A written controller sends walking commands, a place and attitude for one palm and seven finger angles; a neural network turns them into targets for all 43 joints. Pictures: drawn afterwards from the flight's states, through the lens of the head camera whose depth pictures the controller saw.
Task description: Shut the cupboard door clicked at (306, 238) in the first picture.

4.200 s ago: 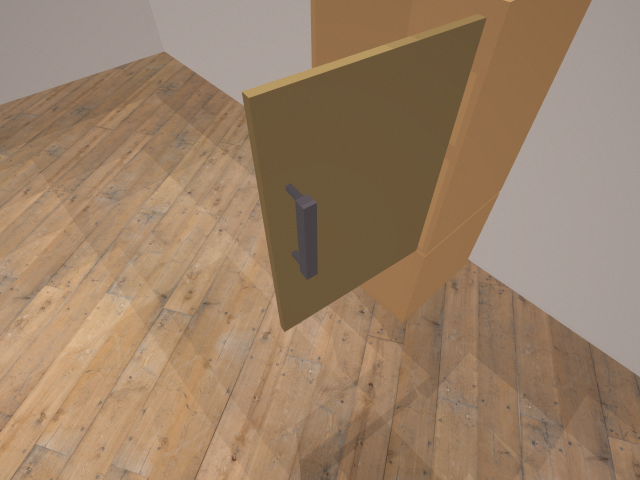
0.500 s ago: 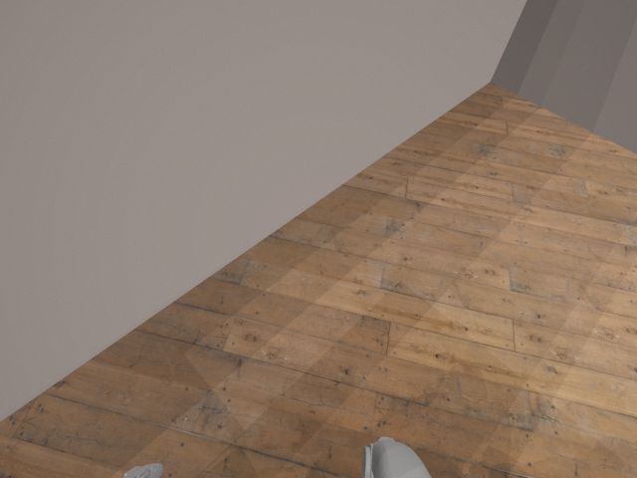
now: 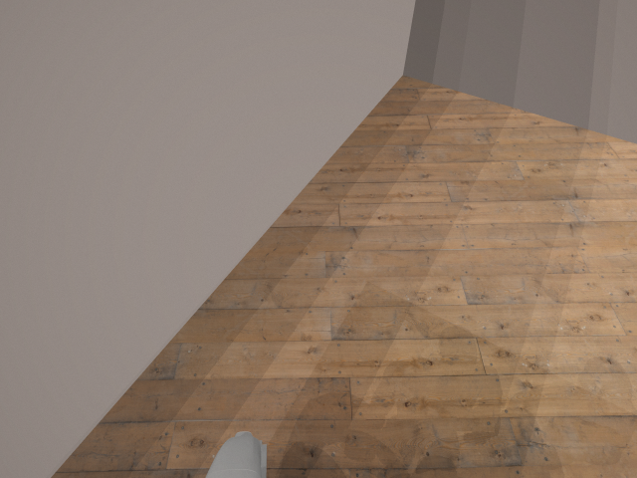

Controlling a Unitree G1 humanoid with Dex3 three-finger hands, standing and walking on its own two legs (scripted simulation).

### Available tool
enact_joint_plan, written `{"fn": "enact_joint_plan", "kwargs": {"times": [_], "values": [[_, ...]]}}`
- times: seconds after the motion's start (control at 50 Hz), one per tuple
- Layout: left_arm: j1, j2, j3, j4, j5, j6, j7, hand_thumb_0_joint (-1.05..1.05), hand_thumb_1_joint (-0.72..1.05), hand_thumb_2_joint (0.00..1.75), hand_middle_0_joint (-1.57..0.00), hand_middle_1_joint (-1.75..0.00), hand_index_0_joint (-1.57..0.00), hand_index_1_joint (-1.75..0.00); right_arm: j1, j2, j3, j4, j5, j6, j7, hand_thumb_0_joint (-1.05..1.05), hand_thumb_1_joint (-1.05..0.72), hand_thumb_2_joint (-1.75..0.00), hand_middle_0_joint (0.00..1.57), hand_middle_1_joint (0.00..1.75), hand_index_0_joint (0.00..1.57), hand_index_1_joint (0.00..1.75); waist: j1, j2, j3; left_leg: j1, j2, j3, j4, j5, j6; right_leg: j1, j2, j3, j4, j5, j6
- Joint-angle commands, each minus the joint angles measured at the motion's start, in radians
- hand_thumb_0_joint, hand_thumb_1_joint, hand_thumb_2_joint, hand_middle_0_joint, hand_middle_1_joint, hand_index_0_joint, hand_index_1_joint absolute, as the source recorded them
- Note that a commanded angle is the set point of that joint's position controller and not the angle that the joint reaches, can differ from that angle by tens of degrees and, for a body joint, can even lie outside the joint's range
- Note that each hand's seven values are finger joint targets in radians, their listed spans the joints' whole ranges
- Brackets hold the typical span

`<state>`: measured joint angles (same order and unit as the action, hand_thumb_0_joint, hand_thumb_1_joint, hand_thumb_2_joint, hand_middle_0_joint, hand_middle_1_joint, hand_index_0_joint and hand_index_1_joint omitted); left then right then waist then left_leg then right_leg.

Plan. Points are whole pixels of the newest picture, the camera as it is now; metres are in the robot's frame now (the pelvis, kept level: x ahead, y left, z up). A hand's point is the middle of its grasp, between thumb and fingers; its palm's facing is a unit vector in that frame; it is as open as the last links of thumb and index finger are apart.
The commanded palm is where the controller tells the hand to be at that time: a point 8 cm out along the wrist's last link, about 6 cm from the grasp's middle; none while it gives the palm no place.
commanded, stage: turn to face it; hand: left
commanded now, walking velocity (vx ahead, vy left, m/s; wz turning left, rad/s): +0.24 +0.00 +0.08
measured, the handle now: out of the picture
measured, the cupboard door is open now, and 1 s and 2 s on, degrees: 83 83 83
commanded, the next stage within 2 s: none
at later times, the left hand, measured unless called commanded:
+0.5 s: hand (191, 416) +0.23 +0.22 -0.18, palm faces +0.22 -0.96 -0.16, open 7.3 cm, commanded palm none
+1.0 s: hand (225, 346) +0.33 +0.18 -0.14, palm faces +0.41 -0.87 -0.29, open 7.3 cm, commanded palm none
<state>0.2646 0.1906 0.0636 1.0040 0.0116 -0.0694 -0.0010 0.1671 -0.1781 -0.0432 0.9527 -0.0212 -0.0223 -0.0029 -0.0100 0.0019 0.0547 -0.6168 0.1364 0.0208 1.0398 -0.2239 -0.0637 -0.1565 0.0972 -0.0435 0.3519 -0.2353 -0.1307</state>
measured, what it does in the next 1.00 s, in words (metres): walks ahead, turning left: left foot, then right foot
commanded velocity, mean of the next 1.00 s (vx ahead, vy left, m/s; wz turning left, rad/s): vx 0.00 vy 0.00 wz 0.58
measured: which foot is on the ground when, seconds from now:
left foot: up 0.00-0.24, down 0.26-0.84, up 0.86-1.00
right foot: down 0.00-0.26, up 0.28-0.82, down 0.84-1.00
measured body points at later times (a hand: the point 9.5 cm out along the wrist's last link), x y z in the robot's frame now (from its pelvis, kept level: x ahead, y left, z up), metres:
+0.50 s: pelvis +0.20 +0.04 -0.01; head +0.24 +0.07 +0.44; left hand +0.21 +0.27 -0.17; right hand +0.26 -0.20 -0.15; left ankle +0.22 +0.09 -0.74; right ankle +0.22 -0.15 -0.65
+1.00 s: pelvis +0.30 -0.05 +0.00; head +0.36 -0.06 +0.44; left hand +0.30 +0.22 -0.12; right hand +0.44 -0.28 -0.16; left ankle +0.19 +0.07 -0.64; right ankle +0.29 -0.13 -0.74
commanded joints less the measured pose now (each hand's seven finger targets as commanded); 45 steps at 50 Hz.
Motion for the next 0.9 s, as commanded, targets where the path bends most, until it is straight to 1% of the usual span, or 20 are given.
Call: {"fn": "enact_joint_plan", "kwargs": {"times": [0.0,0.1,0.16,0.2,0.22,0.24,0.26,0.28,0.34,0.38,0.44,0.56,0.66,0.76,0.78,0.8,0.82,0.84,0.86,0.88], "values": [[0.156,0.079,0.001,0.016,-0.005,-0.033,0.015,0.0,0.9,0.9,-0.2,-0.3,-0.2,-0.3,0.018,-0.054,-0.007,-0.03,0.006,-0.004,0.007,0.0,-0.9,-0.9,0.2,0.3,0.2,0.3,0.02,-0.099,-0.082,-0.076,-0.024,0.027,-0.083,0.059,0.01,0.208,-0.268,0.163,-0.059,0.78,0.029],[0.205,0.075,-0.02,0.06,0.001,-0.028,0.031,0.0,0.9,0.9,-0.2,-0.3,-0.2,-0.3,-0.105,-0.04,0.007,-0.036,0.016,-0.006,0.012,0.0,-0.9,-0.9,0.2,0.3,0.2,0.3,0.033,-0.112,0.017,-0.025,-0.088,0.072,-0.245,0.054,0.04,0.225,-0.287,0.109,-0.058,0.974,0.06],[0.188,0.102,-0.019,0.069,0.003,-0.025,0.041,0.0,0.9,0.9,-0.2,-0.3,-0.2,-0.3,-0.041,-0.046,0.011,0.001,0.015,-0.01,0.0,0.0,-0.9,-0.9,0.2,0.3,0.2,0.3,-0.005,-0.119,-0.013,0.135,-0.18,0.128,-0.347,0.027,0.084,0.242,-0.288,0.047,0.046,1.215,0.087],[0.152,0.122,-0.014,0.06,-0.003,-0.016,0.047,0.0,0.9,0.9,-0.2,-0.3,-0.2,-0.3,0.11,-0.084,0.004,0.049,0.009,-0.012,-0.009,0.0,-0.9,-0.9,0.2,0.3,0.2,0.3,-0.078,-0.105,-0.072,0.308,-0.199,0.116,-0.483,0.147,0.111,0.226,-0.271,-0.001,0.241,1.189,0.119],[0.15,0.124,-0.013,0.052,-0.01,-0.01,0.047,0.0,0.9,0.9,-0.2,-0.3,-0.2,-0.3,0.203,-0.125,-0.005,0.069,0.0,-0.013,-0.012,0.0,-0.9,-0.9,0.2,0.3,0.2,0.3,-0.115,-0.063,-0.134,0.498,-0.133,0.05,-0.514,0.404,0.151,0.107,-0.248,-0.022,0.424,1.001,0.148],[0.191,0.09,-0.014,0.035,-0.03,-0.004,0.045,0.0,0.9,0.9,-0.2,-0.3,-0.2,-0.3,0.284,-0.207,-0.021,0.065,-0.019,-0.014,-0.018,0.0,-0.9,-0.9,0.2,0.3,0.2,0.3,-0.122,0.141,-0.262,0.745,0.134,-0.283,-0.477,0.829,0.29,-0.152,-0.139,-0.06,0.751,0.303,0.176],[0.198,0.059,-0.027,0.0,-0.032,-0.003,0.049,0.0,0.9,0.9,-0.2,-0.3,-0.2,-0.3,0.301,-0.231,-0.016,0.061,-0.001,-0.006,-0.027,0.0,-0.9,-0.9,0.2,0.3,0.2,0.3,-0.084,0.194,-0.308,0.738,0.306,-0.525,-0.556,1.113,0.419,-0.254,-0.07,0.034,0.957,-0.383,0.165],[0.132,0.089,-0.023,-0.033,-0.016,0.019,0.054,0.0,0.9,0.9,-0.2,-0.3,-0.2,-0.3,0.238,-0.222,-0.018,0.044,0.006,0.007,-0.024,0.0,-0.9,-0.9,0.2,0.3,0.2,0.3,-0.066,0.085,-0.163,0.578,0.292,-0.467,-0.624,0.845,0.42,-0.29,-0.112,0.106,0.987,-0.353,0.153],[0.076,0.057,-0.001,-0.037,0.01,0.054,0.031,0.0,0.9,0.9,-0.2,-0.3,-0.2,-0.3,0.11,-0.149,-0.003,-0.002,0.003,-0.001,-0.039,0.0,-0.9,-0.9,0.2,0.3,0.2,0.3,0.019,0.037,-0.004,0.316,0.152,-0.355,-0.739,0.481,0.307,-0.35,-0.154,0.086,0.935,-0.187,0.182],[0.095,0.043,0.006,-0.035,0.013,0.072,0.023,0.0,0.9,0.9,-0.2,-0.3,-0.2,-0.3,0.096,-0.16,-0.007,-0.004,0.005,-0.008,-0.038,0.0,-0.9,-0.9,0.2,0.3,0.2,0.3,0.045,0.027,-0.045,0.297,0.088,-0.251,-0.739,0.45,0.243,-0.315,-0.153,0.067,0.875,-0.111,0.196],[0.075,0.056,0.019,-0.047,0.015,0.091,0.023,0.0,0.9,0.9,-0.2,-0.3,-0.2,-0.3,0.109,-0.177,-0.021,-0.005,0.008,-0.003,-0.03,0.0,-0.9,-0.9,0.2,0.3,0.2,0.3,0.042,0.071,-0.105,0.319,0.05,-0.262,-0.75,0.33,0.206,-0.348,-0.151,0.066,0.843,-0.048,0.216],[-0.093,0.08,0.019,-0.117,0.011,0.094,0.021,0.0,0.9,0.9,-0.2,-0.3,-0.2,-0.3,0.173,-0.191,-0.04,0.009,0.005,0.01,-0.027,0.0,-0.9,-0.9,0.2,0.3,0.2,0.3,0.003,0.115,-0.102,0.43,0.035,-0.343,-0.711,0.348,0.213,-0.447,-0.142,0.071,0.715,-0.041,0.239],[-0.218,0.096,0.006,-0.176,0.002,0.081,0.021,0.0,0.9,0.9,-0.2,-0.3,-0.2,-0.3,0.224,-0.209,-0.056,0.01,-0.001,0.018,-0.03,0.0,-0.9,-0.9,0.2,0.3,0.2,0.3,-0.037,0.165,-0.118,0.514,0.04,-0.399,-0.628,0.59,0.238,-0.396,-0.103,0.061,0.525,-0.154,0.229],[-0.156,0.125,0.008,-0.184,-0.011,0.073,0.03,0.0,0.9,0.9,-0.2,-0.3,-0.2,-0.3,0.159,-0.229,-0.068,-0.027,0.002,0.033,-0.032,0.0,-0.9,-0.9,0.2,0.3,0.2,0.3,-0.001,0.186,-0.153,0.455,0.016,-0.457,-0.556,0.633,0.204,-0.155,-0.065,0.076,0.232,-0.095,0.192],[-0.099,0.144,0.012,-0.171,-0.011,0.062,0.033,0.0,0.9,0.9,-0.2,-0.3,-0.2,-0.3,0.131,-0.219,-0.07,-0.039,0.011,0.032,-0.029,0.0,-0.9,-0.9,0.2,0.3,0.2,0.3,0.027,0.137,-0.172,0.399,-0.01,-0.432,-0.512,0.531,0.169,-0.024,-0.085,0.087,0.073,0.043,0.189],[-0.064,0.191,0.021,-0.156,-0.007,0.052,0.037,0.0,0.9,0.9,-0.2,-0.3,-0.2,-0.3,0.133,-0.187,-0.067,-0.046,0.023,0.028,-0.023,0.0,-0.9,-0.9,0.2,0.3,0.2,0.3,0.036,0.038,-0.203,0.227,-0.056,-0.37,-0.448,0.287,0.109,0.205,-0.203,0.165,-0.014,0.223,0.166],[-0.046,0.276,0.038,-0.157,0.005,0.048,0.049,0.0,0.9,0.9,-0.2,-0.3,-0.2,-0.3,0.144,-0.125,-0.057,-0.067,0.029,0.024,-0.02,0.0,-0.9,-0.9,0.2,0.3,0.2,0.3,0.044,-0.277,-0.223,0.002,-0.201,-0.162,-0.225,-0.299,0.024,0.367,-0.501,0.437,-0.005,0.528,0.06],[-0.014,0.274,0.029,-0.157,0.007,0.052,0.048,0.0,0.9,0.9,-0.2,-0.3,-0.2,-0.3,0.14,-0.176,-0.068,-0.075,0.014,0.033,-0.021,0.0,-0.9,-0.9,0.2,0.3,0.2,0.3,0.044,-0.243,-0.209,0.029,-0.198,-0.091,0.014,-0.471,0.012,0.222,-0.62,0.438,0.027,0.682,-0.044],[-0.053,0.228,0.015,-0.168,0.005,0.053,0.049,0.0,0.9,0.9,-0.2,-0.3,-0.2,-0.3,0.143,-0.17,-0.066,-0.066,0.005,0.046,-0.014,0.0,-0.9,-0.9,0.2,0.3,0.2,0.3,0.016,-0.172,-0.141,0.031,-0.161,-0.106,0.134,-0.386,0.01,0.137,-0.55,0.324,0.033,0.675,-0.054],[-0.106,0.171,0.009,-0.172,0.001,0.054,0.054,0.0,0.9,0.9,-0.2,-0.3,-0.2,-0.3,0.13,-0.155,-0.067,-0.044,0.007,0.063,-0.01,0.0,-0.9,-0.9,0.2,0.3,0.2,0.3,-0.012,-0.207,-0.104,0.018,-0.136,-0.1,0.185,-0.326,0.001,0.095,-0.486,0.256,0.024,0.688,-0.015]]}}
